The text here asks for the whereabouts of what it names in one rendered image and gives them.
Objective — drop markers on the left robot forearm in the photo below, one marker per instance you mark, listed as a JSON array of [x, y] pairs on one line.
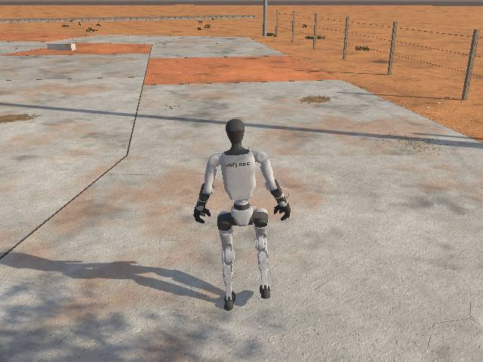
[[202, 199]]

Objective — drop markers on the robot right foot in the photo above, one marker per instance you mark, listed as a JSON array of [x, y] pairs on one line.
[[265, 293]]

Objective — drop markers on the robot left upper arm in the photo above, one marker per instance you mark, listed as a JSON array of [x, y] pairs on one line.
[[210, 173]]

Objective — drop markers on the robot right upper arm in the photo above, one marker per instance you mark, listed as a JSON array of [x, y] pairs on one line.
[[261, 157]]

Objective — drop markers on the right robot hand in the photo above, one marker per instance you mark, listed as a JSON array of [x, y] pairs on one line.
[[285, 209]]

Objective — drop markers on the right robot forearm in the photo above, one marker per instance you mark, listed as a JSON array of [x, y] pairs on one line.
[[279, 196]]

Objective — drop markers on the humanoid robot head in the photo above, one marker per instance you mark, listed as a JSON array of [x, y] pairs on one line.
[[235, 131]]

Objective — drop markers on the left robot hand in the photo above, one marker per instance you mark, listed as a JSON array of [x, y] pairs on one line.
[[197, 214]]

